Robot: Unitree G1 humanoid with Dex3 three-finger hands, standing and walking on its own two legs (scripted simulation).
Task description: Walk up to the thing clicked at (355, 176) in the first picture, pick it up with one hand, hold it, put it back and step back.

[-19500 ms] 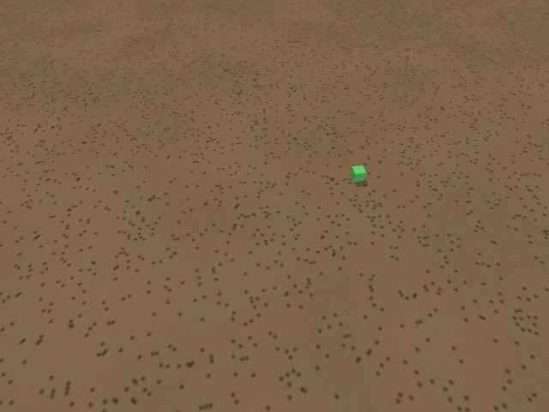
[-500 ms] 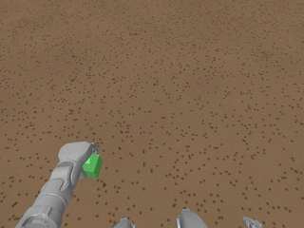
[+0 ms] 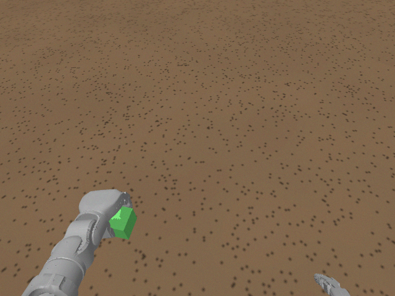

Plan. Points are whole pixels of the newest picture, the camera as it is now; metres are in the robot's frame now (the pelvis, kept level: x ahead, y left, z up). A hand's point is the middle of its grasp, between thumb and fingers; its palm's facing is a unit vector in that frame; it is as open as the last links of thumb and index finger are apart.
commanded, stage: hold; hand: left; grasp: from above
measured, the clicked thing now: (119, 221) +0.33 +0.21 -0.10
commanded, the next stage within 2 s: crouch in 1.68 s
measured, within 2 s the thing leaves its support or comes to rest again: neither
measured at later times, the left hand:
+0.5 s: hand (108, 223) +0.29 +0.21 -0.04, palm faces -0.48 -0.02 -0.88, open 8.2 cm
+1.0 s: hand (106, 226) +0.28 +0.20 -0.02, palm faces -0.47 -0.02 -0.88, open 8.1 cm
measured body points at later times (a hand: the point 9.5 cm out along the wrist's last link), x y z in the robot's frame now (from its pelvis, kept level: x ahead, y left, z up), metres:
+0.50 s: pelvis +0.00 -0.01 +0.01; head +0.01 -0.03 +0.46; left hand +0.31 +0.20 +0.02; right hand +0.12 -0.27 -0.11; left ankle +0.00 +0.13 -0.72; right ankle +0.03 -0.15 -0.72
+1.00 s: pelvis -0.01 -0.01 +0.02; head +0.00 -0.03 +0.47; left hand +0.30 +0.20 +0.03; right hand +0.14 -0.26 -0.10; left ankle +0.00 +0.13 -0.72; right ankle +0.03 -0.15 -0.72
